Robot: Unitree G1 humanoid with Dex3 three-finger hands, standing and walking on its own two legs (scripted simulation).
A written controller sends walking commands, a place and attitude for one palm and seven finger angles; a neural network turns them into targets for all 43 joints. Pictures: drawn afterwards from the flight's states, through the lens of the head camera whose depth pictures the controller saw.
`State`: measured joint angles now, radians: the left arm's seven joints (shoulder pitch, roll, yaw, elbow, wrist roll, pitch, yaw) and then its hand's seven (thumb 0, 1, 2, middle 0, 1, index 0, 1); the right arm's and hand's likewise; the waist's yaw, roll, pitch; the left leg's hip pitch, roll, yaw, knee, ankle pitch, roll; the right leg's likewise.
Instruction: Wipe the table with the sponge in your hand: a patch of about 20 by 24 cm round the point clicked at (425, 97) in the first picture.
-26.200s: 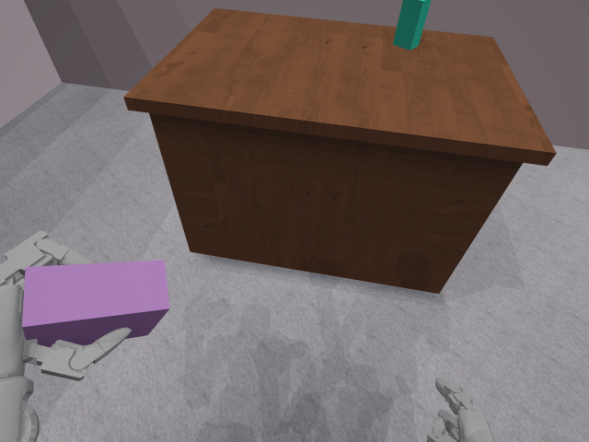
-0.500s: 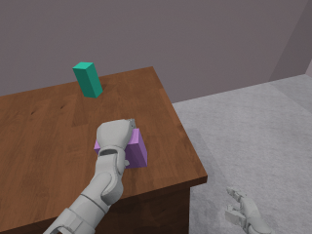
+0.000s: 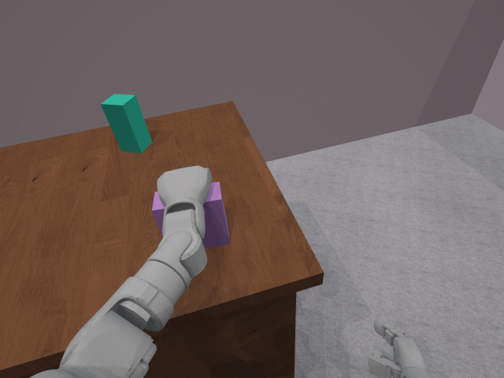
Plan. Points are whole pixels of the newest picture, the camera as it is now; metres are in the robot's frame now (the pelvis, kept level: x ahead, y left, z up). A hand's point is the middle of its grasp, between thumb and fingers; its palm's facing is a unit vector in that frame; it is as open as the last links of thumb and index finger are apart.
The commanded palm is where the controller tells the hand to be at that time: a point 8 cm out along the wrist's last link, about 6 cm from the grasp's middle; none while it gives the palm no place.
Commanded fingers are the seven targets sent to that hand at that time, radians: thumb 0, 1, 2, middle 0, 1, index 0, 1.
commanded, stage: wipe forward along the third lane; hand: left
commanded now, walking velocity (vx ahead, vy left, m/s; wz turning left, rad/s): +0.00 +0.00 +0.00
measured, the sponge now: (195, 225) +0.37 +0.16 +0.06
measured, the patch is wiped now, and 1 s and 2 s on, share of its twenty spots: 0.75 0.90 1.00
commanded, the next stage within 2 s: wipe back along the third lane in 1.08 s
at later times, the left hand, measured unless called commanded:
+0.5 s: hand (195, 190) +0.42 +0.16 +0.10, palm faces -0.04 -0.02 -1.00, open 9.6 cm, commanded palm +0.41 +0.18 +0.13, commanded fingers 0.00 0.10 1.30 -1.20 -1.60 -1.20 -1.60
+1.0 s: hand (191, 173) +0.48 +0.19 +0.10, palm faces -0.08 -0.01 -1.00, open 9.6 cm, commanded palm +0.46 +0.20 +0.13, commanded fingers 0.00 0.10 1.30 -1.20 -1.60 -1.20 -1.60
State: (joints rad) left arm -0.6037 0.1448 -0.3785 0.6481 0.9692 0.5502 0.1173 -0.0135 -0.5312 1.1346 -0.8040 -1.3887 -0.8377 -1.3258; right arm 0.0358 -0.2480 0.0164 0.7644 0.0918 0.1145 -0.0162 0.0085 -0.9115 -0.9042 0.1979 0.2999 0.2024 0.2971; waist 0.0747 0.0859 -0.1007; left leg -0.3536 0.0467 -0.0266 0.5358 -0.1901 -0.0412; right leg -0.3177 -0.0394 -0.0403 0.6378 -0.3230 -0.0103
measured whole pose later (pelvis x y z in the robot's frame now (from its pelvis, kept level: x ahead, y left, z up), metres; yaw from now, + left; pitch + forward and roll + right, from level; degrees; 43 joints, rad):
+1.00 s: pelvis +0.02 +0.00 +0.00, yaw -3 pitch +8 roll +0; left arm -0.89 0.33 -0.16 1.07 0.98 0.38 0.15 0.01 -0.55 1.16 -0.81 -1.40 -0.84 -1.35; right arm 0.19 -0.28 0.00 0.78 0.07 0.10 -0.04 0.01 -0.91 -0.90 0.20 0.30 0.20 0.30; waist -0.05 0.08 -0.11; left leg -0.49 0.08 -0.02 0.55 -0.21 -0.02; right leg -0.45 0.01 -0.01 0.60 -0.30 -0.01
